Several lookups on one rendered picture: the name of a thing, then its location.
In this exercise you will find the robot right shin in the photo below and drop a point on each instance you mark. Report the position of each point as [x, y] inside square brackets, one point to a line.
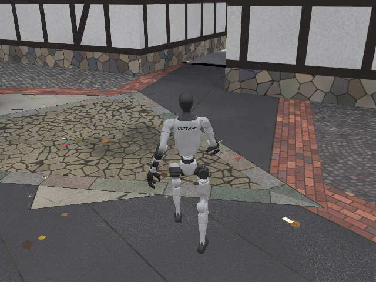
[202, 222]

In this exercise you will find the robot left upper arm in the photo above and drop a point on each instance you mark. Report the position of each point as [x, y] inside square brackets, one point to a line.
[165, 134]

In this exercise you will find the robot left forearm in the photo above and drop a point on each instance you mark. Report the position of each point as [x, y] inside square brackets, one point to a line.
[156, 160]

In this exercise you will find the robot right upper arm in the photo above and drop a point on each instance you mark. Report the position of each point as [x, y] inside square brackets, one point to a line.
[204, 122]

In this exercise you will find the robot right forearm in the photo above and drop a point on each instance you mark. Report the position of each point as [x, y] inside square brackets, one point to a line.
[216, 147]

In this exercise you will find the humanoid robot torso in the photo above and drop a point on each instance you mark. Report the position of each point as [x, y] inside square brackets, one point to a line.
[187, 141]

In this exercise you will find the robot right hand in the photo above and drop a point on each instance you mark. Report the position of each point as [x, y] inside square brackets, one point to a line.
[210, 149]

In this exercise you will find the robot left hand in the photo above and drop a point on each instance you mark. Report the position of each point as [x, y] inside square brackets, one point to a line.
[150, 178]

